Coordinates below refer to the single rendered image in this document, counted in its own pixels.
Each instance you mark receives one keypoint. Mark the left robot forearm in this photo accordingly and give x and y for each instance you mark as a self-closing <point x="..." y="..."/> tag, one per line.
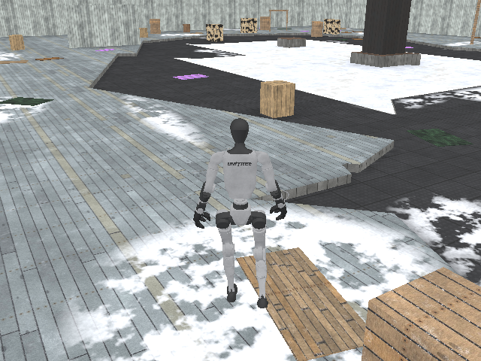
<point x="203" y="200"/>

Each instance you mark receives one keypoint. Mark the robot right upper arm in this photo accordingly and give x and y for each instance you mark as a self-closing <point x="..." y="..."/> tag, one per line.
<point x="267" y="168"/>

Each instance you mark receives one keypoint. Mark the right robot thigh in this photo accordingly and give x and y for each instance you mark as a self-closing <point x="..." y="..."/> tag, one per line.
<point x="258" y="220"/>

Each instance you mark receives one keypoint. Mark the robot left upper arm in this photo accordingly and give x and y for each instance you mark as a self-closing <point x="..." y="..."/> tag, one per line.
<point x="212" y="170"/>

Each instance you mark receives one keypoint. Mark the robot left hand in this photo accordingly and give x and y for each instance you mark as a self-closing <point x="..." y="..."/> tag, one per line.
<point x="200" y="217"/>

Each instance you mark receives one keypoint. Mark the right robot forearm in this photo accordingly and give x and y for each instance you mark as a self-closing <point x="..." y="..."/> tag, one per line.
<point x="277" y="196"/>

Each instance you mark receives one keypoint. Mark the left robot shin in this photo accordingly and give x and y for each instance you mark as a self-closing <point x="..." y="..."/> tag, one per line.
<point x="228" y="263"/>

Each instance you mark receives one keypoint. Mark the robot right hand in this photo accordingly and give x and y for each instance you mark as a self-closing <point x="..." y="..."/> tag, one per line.
<point x="283" y="211"/>

